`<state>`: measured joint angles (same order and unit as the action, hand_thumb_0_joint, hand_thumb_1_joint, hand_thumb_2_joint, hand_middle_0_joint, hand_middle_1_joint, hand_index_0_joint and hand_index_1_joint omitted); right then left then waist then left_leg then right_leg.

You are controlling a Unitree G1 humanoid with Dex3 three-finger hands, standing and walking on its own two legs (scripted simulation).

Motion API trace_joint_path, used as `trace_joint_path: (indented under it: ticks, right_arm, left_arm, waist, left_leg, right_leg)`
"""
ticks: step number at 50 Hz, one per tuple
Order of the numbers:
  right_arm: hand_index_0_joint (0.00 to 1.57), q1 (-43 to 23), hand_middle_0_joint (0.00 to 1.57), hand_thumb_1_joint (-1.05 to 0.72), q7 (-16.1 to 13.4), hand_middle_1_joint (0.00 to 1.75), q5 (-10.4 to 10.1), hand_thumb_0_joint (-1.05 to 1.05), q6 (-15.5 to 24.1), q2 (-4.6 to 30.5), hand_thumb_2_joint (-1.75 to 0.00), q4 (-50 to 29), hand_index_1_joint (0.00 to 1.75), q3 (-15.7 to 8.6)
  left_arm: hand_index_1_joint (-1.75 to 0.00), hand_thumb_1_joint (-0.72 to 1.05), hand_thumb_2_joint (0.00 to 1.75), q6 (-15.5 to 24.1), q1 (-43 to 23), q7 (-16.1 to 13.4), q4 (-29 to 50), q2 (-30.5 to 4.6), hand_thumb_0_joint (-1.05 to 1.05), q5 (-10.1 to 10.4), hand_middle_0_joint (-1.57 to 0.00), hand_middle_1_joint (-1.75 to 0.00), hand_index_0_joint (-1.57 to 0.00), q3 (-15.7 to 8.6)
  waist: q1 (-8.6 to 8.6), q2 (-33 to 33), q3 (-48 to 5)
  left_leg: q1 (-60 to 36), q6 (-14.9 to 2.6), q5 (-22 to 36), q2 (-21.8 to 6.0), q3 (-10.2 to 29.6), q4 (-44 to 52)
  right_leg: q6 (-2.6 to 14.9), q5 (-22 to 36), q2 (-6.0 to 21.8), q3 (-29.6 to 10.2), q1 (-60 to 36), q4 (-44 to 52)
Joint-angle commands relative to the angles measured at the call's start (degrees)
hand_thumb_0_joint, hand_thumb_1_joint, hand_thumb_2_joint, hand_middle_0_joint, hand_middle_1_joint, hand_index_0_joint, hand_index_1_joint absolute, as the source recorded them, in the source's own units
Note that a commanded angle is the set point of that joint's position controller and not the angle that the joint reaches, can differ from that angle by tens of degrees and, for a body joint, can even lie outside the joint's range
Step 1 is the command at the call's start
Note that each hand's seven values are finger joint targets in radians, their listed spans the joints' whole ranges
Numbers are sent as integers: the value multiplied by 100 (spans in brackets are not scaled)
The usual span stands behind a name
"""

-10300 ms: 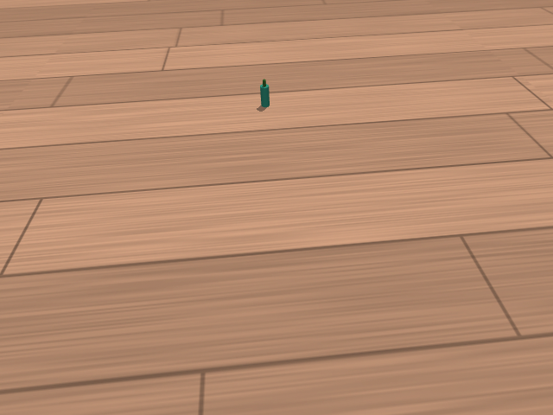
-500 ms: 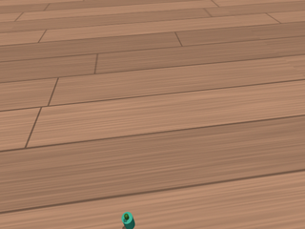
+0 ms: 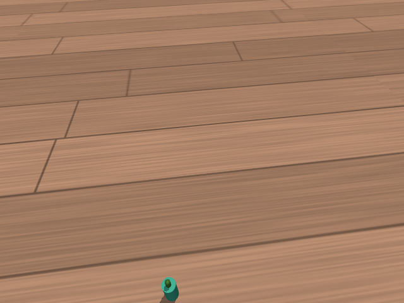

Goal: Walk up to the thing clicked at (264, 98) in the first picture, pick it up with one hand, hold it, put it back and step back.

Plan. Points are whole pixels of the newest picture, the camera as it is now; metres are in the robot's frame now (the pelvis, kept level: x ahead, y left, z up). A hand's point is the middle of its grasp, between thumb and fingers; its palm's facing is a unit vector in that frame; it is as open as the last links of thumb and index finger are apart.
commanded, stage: stand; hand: left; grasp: from the side
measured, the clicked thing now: (169, 288) +0.35 +0.17 -0.69
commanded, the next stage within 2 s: go down in 1.14 s
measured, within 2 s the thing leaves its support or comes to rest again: neither
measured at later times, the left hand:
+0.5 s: hand out of the picture +0.09 +0.25 -0.16, palm faces -0.03 -0.94 -0.35, open 7.4 cm
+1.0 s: hand out of the picture +0.09 +0.25 -0.16, palm faces -0.03 -0.94 -0.35, open 7.4 cm
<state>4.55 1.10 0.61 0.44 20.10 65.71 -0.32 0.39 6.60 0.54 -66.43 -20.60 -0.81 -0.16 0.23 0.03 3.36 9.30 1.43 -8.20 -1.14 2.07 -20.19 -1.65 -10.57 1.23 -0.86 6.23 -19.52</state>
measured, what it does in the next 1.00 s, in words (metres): stands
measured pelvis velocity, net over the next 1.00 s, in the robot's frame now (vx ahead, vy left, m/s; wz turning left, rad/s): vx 0.01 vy -0.01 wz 0.00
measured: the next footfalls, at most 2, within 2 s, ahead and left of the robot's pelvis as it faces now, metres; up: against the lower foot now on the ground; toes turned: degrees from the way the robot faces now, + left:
none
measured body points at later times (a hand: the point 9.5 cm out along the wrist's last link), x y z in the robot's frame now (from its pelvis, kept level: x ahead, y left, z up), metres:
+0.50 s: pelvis +0.01 -0.01 +0.00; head +0.02 -0.01 +0.45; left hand +0.09 +0.30 -0.13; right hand +0.09 -0.31 -0.13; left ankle +0.03 +0.13 -0.75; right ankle +0.00 -0.14 -0.75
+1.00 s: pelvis +0.01 -0.01 +0.00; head +0.02 -0.01 +0.45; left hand +0.09 +0.30 -0.13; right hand +0.09 -0.31 -0.13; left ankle +0.03 +0.13 -0.75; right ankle +0.00 -0.14 -0.75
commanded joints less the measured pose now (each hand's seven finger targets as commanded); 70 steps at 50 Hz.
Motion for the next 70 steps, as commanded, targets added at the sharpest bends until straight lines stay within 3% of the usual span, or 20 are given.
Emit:
trace_joint_path:
  ticks: [1,4,13,19,22,26,30,46,59,61,62,63,64,65,66,67,68,70]
  right_arm:
    - [20,-268,20,-90,-96,30,-8,0,100,1281,-90,-332,30,-237]
    - [20,-289,20,-90,-95,30,-11,0,119,1254,-90,-347,30,-225]
    - [20,-207,20,-90,-106,30,-32,0,138,1242,-90,-332,30,-206]
    - [20,-277,20,-90,-114,30,-31,0,109,1226,-90,-356,30,-189]
    - [20,-237,20,-90,-116,30,-30,0,94,1233,-90,-349,30,-195]
    - [20,-236,20,-90,-115,30,-21,0,107,1244,-90,-351,30,-180]
    - [20,-175,20,-90,-117,30,-25,0,103,1217,-90,-354,30,-171]
    - [20,-157,20,-90,-136,30,-29,0,121,1238,-90,-393,30,-177]
    - [20,-91,20,-90,-124,30,-25,0,82,1225,-90,-385,30,-187]
    - [20,-127,20,-90,-124,30,-24,0,90,1240,-90,-405,30,-198]
    - [21,-148,22,-98,-124,31,-18,0,96,1258,-94,-403,31,-198]
    - [20,-23,20,-101,-233,30,-388,0,414,278,-93,-2092,30,79]
    - [20,201,20,-99,-311,30,-386,0,439,533,-93,-1859,30,-19]
    - [20,464,20,-98,-340,30,-391,0,374,639,-93,-1657,30,-40]
    - [20,514,20,-98,-323,30,-383,0,316,604,-93,-1815,30,-105]
    - [20,607,20,-98,-356,30,-340,0,334,611,-93,-1946,30,-208]
    - [20,691,20,-95,-411,30,-307,0,384,624,-92,-2006,30,-301]
    - [20,824,20,-94,-378,30,-212,0,433,598,-91,-2221,30,-399]
  left_arm:
    - [-30,90,90,145,-257,-62,345,-1219,0,35,-20,-30,-20,-230]
    - [-30,90,90,147,-168,-58,359,-1211,0,32,-20,-30,-20,-231]
    - [-30,90,90,178,-237,-82,450,-1244,0,55,-20,-30,-20,-232]
    - [-30,90,90,152,-217,-89,448,-1219,0,40,-20,-30,-20,-221]
    - [-30,90,90,166,-249,-96,473,-1241,0,36,-20,-30,-20,-230]
    - [-30,90,90,164,-248,-87,487,-1225,0,50,-20,-30,-20,-227]
    - [-30,90,90,135,-262,-86,473,-1248,0,38,-20,-30,-20,-244]
    - [-30,90,90,140,-237,-91,506,-1237,0,38,-20,-30,-20,-245]
    - [-30,90,90,140,-170,-96,500,-1248,0,26,-20,-30,-20,-237]
    - [-30,90,90,137,-175,-95,536,-1245,0,27,-20,-30,-20,-240]
    - [-22,82,82,140,-154,-93,536,-1219,0,24,-21,-22,-17,-224]
    - [-14,74,74,715,-2164,-149,2547,-177,0,334,-13,-14,-9,-201]
    - [-6,66,66,736,-3034,-223,2579,-701,0,318,-5,-6,-1,-426]
    - [-4,58,58,463,-1628,-291,1138,-1181,0,218,-1,-4,0,-821]
    - [-7,50,50,366,-1206,-211,754,-1039,0,182,0,-7,0,-849]
    - [-7,42,42,361,-1451,-150,916,-1080,0,71,0,-8,0,-804]
    - [-7,34,34,414,-1781,-131,1212,-1425,0,6,0,-8,0,-1033]
    - [-8,23,27,268,-1105,8,776,-1385,0,-194,0,-8,0,-1211]
  waist:
    - [9,99,-243]
    - [-30,127,-265]
    - [17,-7,-630]
    - [-6,-44,-454]
    - [2,-23,-534]
    - [-15,66,-454]
    - [1,58,-308]
    - [-6,30,-580]
    - [22,-32,-307]
    - [2,16,-374]
    - [-4,74,-377]
    - [696,208,-132]
    - [498,111,-368]
    - [349,-33,-179]
    - [205,-216,-175]
    - [232,-299,-502]
    - [156,-145,-1011]
    - [102,-36,-1369]
  left_leg:
    - [45,-241,-521,-576,590,522]
    - [-17,-218,-471,-561,586,519]
    - [-340,-225,807,-577,445,207]
    - [-347,-201,510,-565,428,266]
    - [-363,-222,672,-587,402,189]
    - [-298,-187,627,-583,399,254]
    - [-88,-176,189,-557,438,411]
    - [-389,-198,880,-613,403,275]
    - [-262,-215,231,-550,402,343]
    - [-300,-208,379,-555,399,313]
    - [-291,-214,401,-569,394,313]
    - [346,-176,-509,161,-457,-67]
    - [265,-171,-685,186,-419,-166]
    - [492,-193,-791,240,-448,-225]
    - [764,-200,-663,192,-448,-442]
    - [768,-213,-493,169,-418,-598]
    - [704,-199,-294,170,-396,-752]
    - [1038,-176,-80,194,-346,-1170]
  right_leg:
    - [237,-202,532,-456,212,405]
    - [243,-157,521,-449,287,388]
    - [233,761,615,-461,-6,321]
    - [219,418,578,-426,196,405]
    - [226,683,620,-446,50,389]
    - [224,598,597,-453,53,393]
    - [232,235,565,-445,48,428]
    - [242,803,596,-415,-86,334]
    - [227,197,575,-442,178,510]
    - [242,341,574,-424,140,460]
    - [243,377,590,-438,129,464]
    - [165,-26,-116,87,1403,-7]
    - [168,-227,-121,154,1161,-71]
    - [200,-484,-138,188,1165,-43]
    - [201,-494,-183,251,1272,-242]
    - [214,-371,-192,253,1331,-426]
    - [198,-81,-158,204,1246,-614]
    - [204,193,-151,201,1372,-1055]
